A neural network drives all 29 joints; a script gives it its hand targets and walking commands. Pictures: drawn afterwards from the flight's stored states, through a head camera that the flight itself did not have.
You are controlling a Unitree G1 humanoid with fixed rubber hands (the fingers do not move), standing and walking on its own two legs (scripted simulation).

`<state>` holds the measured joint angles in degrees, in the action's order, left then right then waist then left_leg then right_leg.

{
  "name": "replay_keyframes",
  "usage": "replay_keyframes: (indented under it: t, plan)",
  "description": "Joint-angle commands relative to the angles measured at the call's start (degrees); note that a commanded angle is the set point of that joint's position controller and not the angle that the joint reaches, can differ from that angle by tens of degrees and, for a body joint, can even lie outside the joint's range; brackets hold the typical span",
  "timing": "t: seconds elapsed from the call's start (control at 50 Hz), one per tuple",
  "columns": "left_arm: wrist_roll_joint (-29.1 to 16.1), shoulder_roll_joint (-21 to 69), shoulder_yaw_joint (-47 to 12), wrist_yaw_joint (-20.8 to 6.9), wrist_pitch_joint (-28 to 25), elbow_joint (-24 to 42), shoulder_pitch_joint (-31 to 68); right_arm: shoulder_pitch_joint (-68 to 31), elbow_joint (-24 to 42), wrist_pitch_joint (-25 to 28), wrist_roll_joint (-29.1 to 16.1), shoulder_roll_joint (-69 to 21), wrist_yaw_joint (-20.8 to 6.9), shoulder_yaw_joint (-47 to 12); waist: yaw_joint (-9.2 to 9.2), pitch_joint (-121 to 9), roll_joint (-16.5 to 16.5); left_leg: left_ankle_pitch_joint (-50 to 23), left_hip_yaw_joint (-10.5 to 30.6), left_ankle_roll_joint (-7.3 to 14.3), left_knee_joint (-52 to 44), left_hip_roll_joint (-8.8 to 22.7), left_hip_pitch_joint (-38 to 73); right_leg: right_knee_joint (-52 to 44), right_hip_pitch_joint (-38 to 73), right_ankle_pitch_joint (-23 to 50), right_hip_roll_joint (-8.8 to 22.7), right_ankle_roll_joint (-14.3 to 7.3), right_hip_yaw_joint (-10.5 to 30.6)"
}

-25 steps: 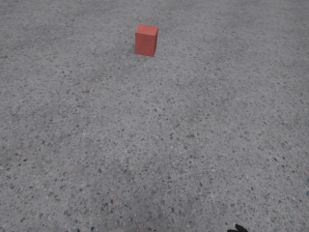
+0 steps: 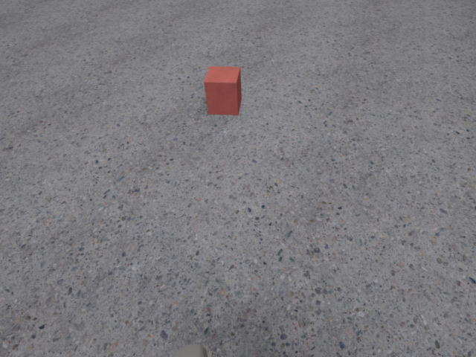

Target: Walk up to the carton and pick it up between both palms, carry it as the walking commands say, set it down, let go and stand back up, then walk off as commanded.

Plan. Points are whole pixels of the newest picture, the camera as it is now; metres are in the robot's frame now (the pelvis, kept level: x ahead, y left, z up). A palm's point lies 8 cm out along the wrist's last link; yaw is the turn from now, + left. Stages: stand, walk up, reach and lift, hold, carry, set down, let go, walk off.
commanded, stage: walk up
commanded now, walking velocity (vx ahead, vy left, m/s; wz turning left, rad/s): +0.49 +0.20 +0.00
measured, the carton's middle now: (224, 91) +1.82 +0.10 -0.64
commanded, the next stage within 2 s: none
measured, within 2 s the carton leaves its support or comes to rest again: neither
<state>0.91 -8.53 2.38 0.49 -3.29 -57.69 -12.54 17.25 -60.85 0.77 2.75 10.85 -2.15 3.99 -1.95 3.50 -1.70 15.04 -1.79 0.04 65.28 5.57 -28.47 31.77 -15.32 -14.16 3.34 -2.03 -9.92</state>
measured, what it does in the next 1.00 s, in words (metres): walks ahead: left foot, then right foot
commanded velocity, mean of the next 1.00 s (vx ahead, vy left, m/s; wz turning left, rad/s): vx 0.50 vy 0.04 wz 0.02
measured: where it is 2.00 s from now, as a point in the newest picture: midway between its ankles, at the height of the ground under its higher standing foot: (216, 202)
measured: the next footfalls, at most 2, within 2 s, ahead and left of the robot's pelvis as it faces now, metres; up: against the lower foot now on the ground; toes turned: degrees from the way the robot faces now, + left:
left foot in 0.26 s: +0.28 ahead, +0.20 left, +0.00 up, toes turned +8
right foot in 0.80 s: +0.53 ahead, -0.08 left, +0.00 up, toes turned -8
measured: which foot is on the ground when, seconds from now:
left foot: up 0.00-0.24, down 0.26-0.80, up 0.82-1.00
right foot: down 0.00-0.26, up 0.28-0.78, down 0.80-1.00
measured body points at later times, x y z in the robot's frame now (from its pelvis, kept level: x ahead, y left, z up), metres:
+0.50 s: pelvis +0.22 +0.10 +0.01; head +0.23 +0.13 +0.46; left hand +0.28 +0.35 -0.15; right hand +0.24 -0.13 -0.13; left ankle +0.24 +0.20 -0.73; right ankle +0.25 -0.05 -0.65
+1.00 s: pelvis +0.46 +0.06 +0.00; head +0.49 +0.05 +0.45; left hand +0.52 +0.29 -0.15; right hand +0.47 -0.18 -0.16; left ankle +0.47 +0.20 -0.67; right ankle +0.49 -0.07 -0.73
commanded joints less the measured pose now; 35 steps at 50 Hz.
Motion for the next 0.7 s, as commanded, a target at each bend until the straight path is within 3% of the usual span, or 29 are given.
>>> replay_keyframes:
  t: [0.0, 0.04, 0.08, 0.1, 0.12, 0.14, 0.16, 0.18, 0.2, 0.22, 0.24, 0.26, 0.28, 0.3, 0.32, 0.34, 0.38, 0.4, 0.42, 0.46, 0.48, 0.5, 0.52, 0.54, 0.56, 0.58, 0.64, 0.66, 0.68]
  plan:
    - [-0.1, -10.6, 2.7, 0.5, -1.3, 1.1, -7.3, 1.0, 3.6, 0.1, 0.4, 1.0, -0.4, 0.2, 2.49, 0.1, 7.3, -3.8, 2.0, -0.9, -0.3, 3.0, -8.4, -22.9, 5.2, -4.3, 17.8, -5.4, 18.2]
    - [0.1, -11.3, 2.7, 0.6, -1.5, 1.9, -7.2, -4.9, 5.7, -0.1, 0.1, 1.9, -1.0, 0.1, 2.04, 2.4, 5.2, -6.2, 1.3, -1.9, -9.9, 4.1, -7.8, -23.2, 3.6, -0.8, 17.0, -4.9, 15.3]
    - [0.1, -10.7, 2.7, 0.6, -1.6, 0.9, -7.1, -6.6, 6.2, 0.1, -0.6, 0.9, -1.2, -0.4, 1.63, 3.5, 6.7, -8.4, -0.2, -1.7, -19.0, 3.7, -4.4, -23.3, 2.7, 3.5, 15.5, -3.6, 10.9]
    - [0.4, -12.5, 3.6, 0.8, -1.4, 1.6, -6.7, -7.8, 7.0, -0.1, -1.0, 2.7, -1.5, -0.4, 1.63, 2.7, 9.1, -8.6, -1.3, -1.8, -22.3, 3.6, -2.7, -23.4, 3.0, -2.1, 15.4, -3.3, 10.3]
    - [0.4, -12.0, 3.6, 0.7, -1.1, 1.1, -6.5, -9.2, 7.5, -0.1, -0.9, 2.5, -2.1, -0.5, 1.8, 3.1, 10.7, -9.2, -3.2, -1.4, -24.3, 2.8, -1.4, -24.2, 3.8, -1.7, 14.5, -2.9, 9.3]
    - [0.3, -10.8, 3.6, 0.7, -0.8, 0.9, -9.0, -9.3, 8.0, -0.1, -1.4, 2.1, -2.2, -0.7, 2.5, 3.7, 10.4, -11.0, -1.7, -1.2, -27.3, 3.7, 1.3, -24.1, 1.7, -2.3, 14.8, -2.2, 9.7]
    - [0.7, -12.4, 3.7, 0.8, -1.1, 0.8, -7.6, -10.3, 8.8, -0.1, -1.2, 3.3, -2.1, 0.2, 1.1, 2.8, 9.2, -12.3, -1.2, -0.9, -27.4, 4.7, 5.8, -24.8, -0.6, -3.3, 16.2, -2.1, 11.5]
    - [0.3, -11.0, 3.6, 0.4, -1.2, 0.1, -7.7, -10.7, 8.5, 0.4, -1.3, 3.4, -2.5, -0.1, 2.2, 3.7, 8.2, -10.1, -1.8, -1.0, -30.3, 3.2, 5.4, -23.7, -0.4, -3.3, 15.9, -1.8, 11.5]
    - [0.9, -12.5, 4.1, 0.4, -0.8, 0.5, -6.7, -7.9, 8.0, 0.5, -1.1, 4.0, -2.4, 0.2, 0.47, 3.3, 11.1, -8.4, -2.4, -0.4, -30.8, 3.6, 7.3, -21.1, 1.0, -1.0, 16.1, -1.6, 10.2]
    - [0.5, -11.7, 3.9, 0.0, -0.9, 1.8, -4.7, -2.1, 6.7, 1.3, -1.1, 6.2, -2.0, 0.9, -1.54, -1.0, 7.3, -4.2, -3.7, 0.2, -33.5, 1.9, 15.3, -12.4, -0.8, -2.8, 12.8, -0.8, 6.8]
    - [0.7, -8.8, 3.4, -0.6, -0.7, -0.2, -7.3, 3.3, 4.3, 2.4, -1.3, 7.2, -0.8, 1.5, -3.27, -7.7, 4.4, -1.0, -6.1, 0.7, -34.1, -1.3, 27.9, 0.0, -3.2, -0.5, 6.1, -0.8, 1.5]
    - [0.7, -6.6, 2.3, -0.9, -0.8, -0.6, -9.5, 13.7, 0.9, 3.4, -0.8, 13.0, 0.7, 3.7, -8.07, -12.0, -12.6, 9.8, 5.9, 3.2, -39.7, 8.1, 37.4, 19.4, -12.9, -9.8, 2.0, 0.3, 0.5]
    - [0.8, -4.4, 1.6, -1.2, -0.8, 2.3, -7.7, 18.4, 0.4, 4.0, -0.3, 17.3, 1.9, 3.9, -7.19, -12.6, -24.3, 17.0, 29.1, 7.1, -50.1, 21.5, 40.3, 35.8, -24.1, -22.0, -1.8, 1.3, 2.9]
    - [0.9, -6.7, 1.6, -1.7, -0.9, 2.8, -5.2, 16.1, 0.2, 3.2, -1.4, 14.6, 2.2, 2.1, -6.81, -10.2, -19.6, 28.8, 34.2, 10.3, -57.5, 21.4, 35.7, 40.2, -26.5, -15.4, 0.7, 0.7, 8.1]
    - [1.4, -6.1, 1.2, -2.0, -1.1, 3.5, -4.6, 10.7, 1.1, 3.2, -1.3, 13.7, 2.2, 1.9, -3.63, -6.0, -16.2, 30.3, 33.6, 9.7, -58.6, 19.8, 29.4, 42.6, -26.9, -12.3, 3.1, 0.3, 8.9]
    - [1.6, -5.4, 1.1, -2.2, -1.1, 2.2, -3.6, 4.9, 3.2, 3.3, -1.2, 11.5, 2.1, 1.6, -0.83, -1.1, -11.3, 28.2, 29.5, 10.2, -58.1, 19.5, 22.7, 42.8, -26.0, -9.0, 6.1, 0.4, 9.8]
    - [1.8, -5.1, 1.3, -2.4, -0.3, 0.6, -2.3, 1.0, 4.7, 3.8, -1.6, 7.6, 2.3, 0.5, 0.03, -1.1, -5.1, 14.4, 18.9, 8.9, -57.7, 16.0, 19.5, 38.4, -22.3, -2.6, 7.9, 2.0, 9.7]
    - [1.6, -5.6, 2.0, -2.0, 0.7, 0.0, -4.0, 0.2, 4.8, 4.4, -1.9, 8.1, 1.8, 0.2, 0.8, 0.6, -2.8, 9.4, 17.9, 7.5, -57.1, 15.4, 15.8, 34.7, -19.5, -1.8, 8.0, 3.4, 9.3]
    - [1.0, -4.5, 2.2, -2.0, 1.5, -0.9, -6.0, 2.0, 4.7, 4.7, -1.8, 8.7, 1.9, 0.4, 1.09, 1.2, -2.2, 2.2, 16.2, 8.4, -57.0, 16.4, 14.5, 35.3, -18.9, 0.7, 8.0, 3.8, 8.8]
    - [1.1, -4.3, 1.9, -2.0, 2.1, -0.3, -3.8, 4.0, 3.8, 5.1, -1.8, 8.3, 2.2, 0.7, 0.95, 0.5, -3.2, 4.8, 13.7, 7.8, -58.0, 14.4, 18.4, 30.8, -19.8, 3.2, 7.3, 4.6, 8.3]
    - [1.1, -4.8, 2.1, -2.4, 2.5, 1.3, 0.4, 4.9, 3.5, 5.4, -1.6, 8.0, 2.2, 0.5, 0.39, 2.2, -1.2, 5.5, 11.9, 8.3, -59.4, 15.0, 18.5, 27.8, -21.2, 3.1, 7.2, 4.8, 8.2]
    - [0.8, -5.2, 2.3, -2.7, 2.7, 2.6, 1.5, 5.6, 2.8, 5.1, -1.3, 8.1, 2.1, 0.4, 0.86, 3.5, -3.7, 7.7, 11.5, 7.5, -59.4, 14.8, 19.0, 25.5, -21.9, 4.5, 7.3, 5.0, 8.8]
    - [0.8, -5.6, 2.4, -3.0, 2.5, 4.7, 4.0, 3.9, 3.3, 5.2, -1.6, 7.5, 2.0, 0.3, 0.3, 4.6, -5.1, 5.3, 12.4, 8.7, -60.0, 14.6, 20.5, 18.8, -22.7, 4.4, 7.5, 5.6, 9.0]
    - [0.6, -5.2, 2.2, -3.4, 2.5, 5.5, 7.7, 4.9, 2.1, 5.0, -0.9, 6.5, 2.1, 0.4, -0.42, 4.8, -4.8, 2.9, 11.6, 8.7, -59.7, 15.0, 21.6, 16.4, -22.3, 3.7, 7.6, 6.2, 8.9]
    - [0.6, -4.3, 2.2, -3.5, 2.5, 6.0, 8.9, 6.9, 1.9, 5.2, -1.2, 7.1, 2.3, 0.3, -0.84, 4.2, -1.3, 1.6, 9.9, 8.9, -60.2, 15.3, 21.0, 13.4, -19.8, 4.6, 6.3, 5.8, 7.8]
    - [0.1, -4.4, 2.0, -3.7, 2.4, 6.1, 9.1, 5.6, 1.9, 5.0, -1.3, 6.3, 2.2, 0.2, 0.57, 4.3, -5.0, 2.0, 8.8, 8.1, -60.4, 14.4, 20.2, 11.0, -18.6, 7.5, 6.6, 5.5, 8.8]
    - [0.1, -3.2, 1.4, -3.8, 1.9, 5.4, 11.5, 8.4, 0.0, 5.0, -1.3, 6.5, 2.4, 0.4, -1.64, 3.1, -4.9, -5.2, 3.2, 7.2, -58.6, 11.3, 24.7, 3.8, -17.0, 8.3, 3.4, 4.9, 4.2]
    - [0.1, -3.9, 1.6, -3.5, 1.4, 6.5, 12.4, 8.9, -0.1, 5.2, -1.2, 6.8, 2.4, 0.5, -2.09, 3.4, -5.9, -7.7, 5.9, 7.4, -57.4, 12.6, 25.3, 2.6, -16.2, 7.7, 4.0, 4.3, 5.4]
    - [0.3, -4.6, 1.7, -3.3, 0.9, 6.5, 14.5, 11.1, -1.4, 4.6, -1.3, 5.6, 2.4, 0.0, -3.02, 5.8, -4.5, -15.0, 4.7, 6.6, -56.1, 12.1, 27.9, 0.6, -17.4, 5.3, 2.8, 4.0, 4.1]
